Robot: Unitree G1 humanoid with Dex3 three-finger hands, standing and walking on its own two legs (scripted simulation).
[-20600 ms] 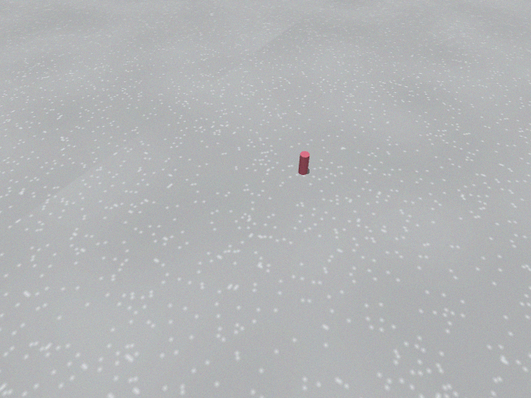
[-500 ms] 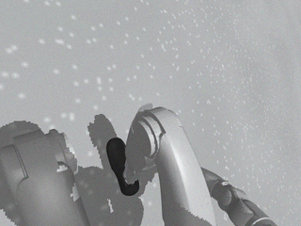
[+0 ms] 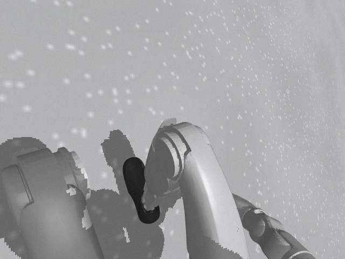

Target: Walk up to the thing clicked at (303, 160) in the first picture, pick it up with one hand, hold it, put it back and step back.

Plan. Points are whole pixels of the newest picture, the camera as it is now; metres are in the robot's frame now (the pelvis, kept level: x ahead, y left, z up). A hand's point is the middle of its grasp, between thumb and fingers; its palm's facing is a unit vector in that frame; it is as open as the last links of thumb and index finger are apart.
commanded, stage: settle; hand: left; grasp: from above
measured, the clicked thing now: out of the picture +0.45 +0.34 -0.22
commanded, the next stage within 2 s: lift in 1.66 s
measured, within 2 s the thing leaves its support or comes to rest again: neither
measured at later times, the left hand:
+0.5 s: hand out of the picture +0.42 +0.36 -0.07, palm faces +0.49 -0.87 -0.02, open 6.7 cm
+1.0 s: hand out of the picture +0.43 +0.35 +0.01, palm faces +0.48 -0.88 -0.04, open 6.7 cm
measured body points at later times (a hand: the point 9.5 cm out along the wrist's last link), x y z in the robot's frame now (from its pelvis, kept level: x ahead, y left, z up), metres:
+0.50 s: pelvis +0.01 -0.01 +0.02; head +0.19 +0.18 +0.39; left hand +0.39 +0.41 -0.06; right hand +0.18 -0.25 -0.03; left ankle +0.08 +0.11 -0.26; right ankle +0.17 -0.14 -0.26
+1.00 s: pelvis +0.03 -0.02 +0.05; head +0.23 +0.10 +0.44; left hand +0.40 +0.39 +0.01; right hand +0.20 -0.26 -0.05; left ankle +0.08 +0.10 -0.26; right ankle +0.17 -0.14 -0.26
